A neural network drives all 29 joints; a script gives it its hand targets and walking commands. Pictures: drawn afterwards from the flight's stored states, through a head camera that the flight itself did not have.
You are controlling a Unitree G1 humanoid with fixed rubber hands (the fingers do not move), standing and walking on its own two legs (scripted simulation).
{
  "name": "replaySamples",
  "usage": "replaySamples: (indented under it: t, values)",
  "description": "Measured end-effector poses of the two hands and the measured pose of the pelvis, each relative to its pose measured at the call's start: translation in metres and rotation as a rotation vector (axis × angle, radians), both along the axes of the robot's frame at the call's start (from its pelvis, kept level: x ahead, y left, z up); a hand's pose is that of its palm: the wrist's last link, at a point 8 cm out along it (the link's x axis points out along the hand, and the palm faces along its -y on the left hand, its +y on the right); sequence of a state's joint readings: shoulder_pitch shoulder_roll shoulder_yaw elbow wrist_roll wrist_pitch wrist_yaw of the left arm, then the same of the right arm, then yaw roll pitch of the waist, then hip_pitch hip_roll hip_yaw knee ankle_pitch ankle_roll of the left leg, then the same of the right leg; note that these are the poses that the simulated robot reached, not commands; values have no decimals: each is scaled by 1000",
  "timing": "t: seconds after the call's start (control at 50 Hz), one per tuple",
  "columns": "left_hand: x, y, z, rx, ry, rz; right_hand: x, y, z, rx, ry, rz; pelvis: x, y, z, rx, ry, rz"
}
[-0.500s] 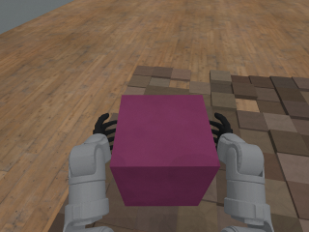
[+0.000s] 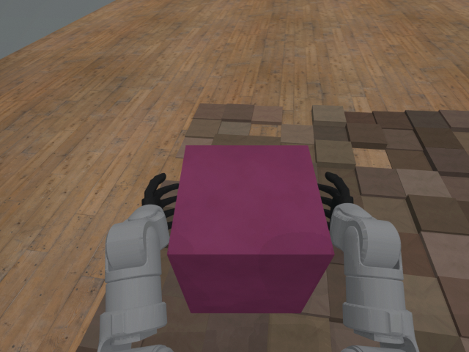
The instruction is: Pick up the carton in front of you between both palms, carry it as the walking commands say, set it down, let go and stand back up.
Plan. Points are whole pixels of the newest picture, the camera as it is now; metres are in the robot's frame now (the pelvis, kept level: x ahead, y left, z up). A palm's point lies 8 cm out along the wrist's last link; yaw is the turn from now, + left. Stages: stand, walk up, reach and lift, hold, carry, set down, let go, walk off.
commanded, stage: carry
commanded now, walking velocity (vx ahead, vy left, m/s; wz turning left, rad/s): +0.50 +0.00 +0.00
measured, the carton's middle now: (246, 233) +0.33 -0.01 +0.05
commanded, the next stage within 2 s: none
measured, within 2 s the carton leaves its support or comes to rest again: neither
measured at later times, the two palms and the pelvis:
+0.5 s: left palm (176, 122) +0.59 +0.13 +0.13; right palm (308, 120) +0.57 -0.16 +0.13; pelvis +0.25 +0.01 +0.01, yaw -3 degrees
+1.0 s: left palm (202, 63) +0.81 +0.08 +0.17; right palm (311, 60) +0.80 -0.22 +0.17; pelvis +0.55 -0.06 +0.05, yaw -1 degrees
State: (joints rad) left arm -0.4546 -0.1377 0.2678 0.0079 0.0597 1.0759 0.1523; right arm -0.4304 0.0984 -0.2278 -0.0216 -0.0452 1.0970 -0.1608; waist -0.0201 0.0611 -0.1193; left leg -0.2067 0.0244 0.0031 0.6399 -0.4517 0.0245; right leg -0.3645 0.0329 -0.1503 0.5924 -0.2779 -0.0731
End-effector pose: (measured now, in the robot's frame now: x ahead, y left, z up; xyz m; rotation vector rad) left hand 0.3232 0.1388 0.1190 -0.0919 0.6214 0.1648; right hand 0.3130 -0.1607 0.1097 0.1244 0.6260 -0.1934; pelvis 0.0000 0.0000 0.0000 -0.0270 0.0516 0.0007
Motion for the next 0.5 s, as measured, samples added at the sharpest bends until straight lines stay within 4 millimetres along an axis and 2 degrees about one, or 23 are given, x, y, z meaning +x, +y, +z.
replaySamples:
  t: [0.12, 0.2, 0.32, 0.44, 0.5]
  values:
    - [27, -6, -10, -5, 29, 41, 45, -6, -2, 24, 28, 24, 36, -17, 9, 37, 9, -17]
    - [63, -6, -1, -4, -1, 45, 79, -6, 4, 36, -2, 20, 70, -21, 14, 48, 16, -23]
    - [136, -8, 6, 7, -19, 19, 144, -8, 6, 30, -21, 5, 137, -15, 16, 58, 29, -36]
    - [228, -3, 5, -1, -80, -20, 226, -3, 9, 15, -80, -28, 218, 1, 3, 68, 15, -41]
    - [269, -4, 7, -8, -84, -57, 259, -4, 16, -2, -82, -56, 248, 7, 7, 75, 8, -53]
